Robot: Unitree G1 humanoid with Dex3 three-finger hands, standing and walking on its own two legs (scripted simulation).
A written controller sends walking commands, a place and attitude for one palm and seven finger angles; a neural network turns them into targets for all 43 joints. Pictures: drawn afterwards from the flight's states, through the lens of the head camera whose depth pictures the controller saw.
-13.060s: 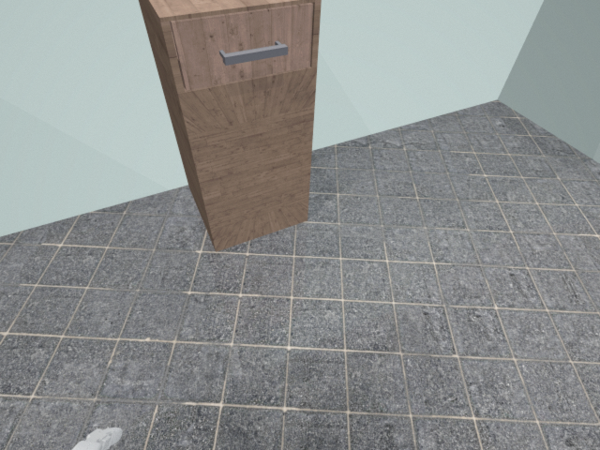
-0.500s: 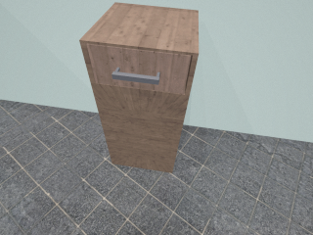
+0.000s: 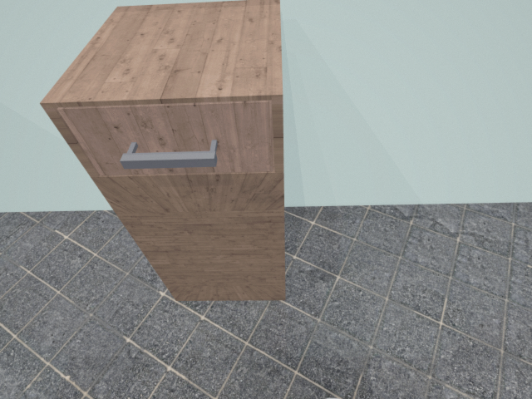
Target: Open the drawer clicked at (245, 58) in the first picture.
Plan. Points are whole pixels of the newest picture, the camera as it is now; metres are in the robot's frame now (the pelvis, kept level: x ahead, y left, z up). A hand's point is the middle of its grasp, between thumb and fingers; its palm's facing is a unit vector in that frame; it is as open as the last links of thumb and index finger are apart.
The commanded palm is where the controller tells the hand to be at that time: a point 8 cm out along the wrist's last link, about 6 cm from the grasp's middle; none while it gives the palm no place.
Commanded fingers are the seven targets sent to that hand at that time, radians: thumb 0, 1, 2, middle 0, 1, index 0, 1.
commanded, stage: come to a stop and stand still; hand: left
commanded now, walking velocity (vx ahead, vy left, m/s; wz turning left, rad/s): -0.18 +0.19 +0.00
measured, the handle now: (171, 152) +0.54 +0.20 +0.05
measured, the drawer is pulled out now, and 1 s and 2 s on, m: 0.00 0.00 0.00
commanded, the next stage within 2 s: look again from close up in 0.98 s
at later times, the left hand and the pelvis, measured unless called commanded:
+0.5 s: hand out of the picture -0.03 +0.23 -0.16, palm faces +0.07 -0.98 -0.19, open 7.4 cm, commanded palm none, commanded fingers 0.00 0.90 0.90 -0.20 -0.30 -0.20 -0.30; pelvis -0.04 +0.04 +0.02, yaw +0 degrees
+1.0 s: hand out of the picture -0.01 +0.18 -0.18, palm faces +0.03 -0.98 -0.18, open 7.2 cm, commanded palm none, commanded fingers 0.00 0.90 0.90 -0.20 -0.30 -0.20 -0.30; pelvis -0.02 +0.01 +0.00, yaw -1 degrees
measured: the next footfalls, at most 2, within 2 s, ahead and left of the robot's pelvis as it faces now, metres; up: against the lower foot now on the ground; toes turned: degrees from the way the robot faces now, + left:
left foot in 0.32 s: -0.02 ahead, +0.14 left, +0.00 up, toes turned +2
right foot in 0.66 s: -0.02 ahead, -0.08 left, +0.00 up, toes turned -5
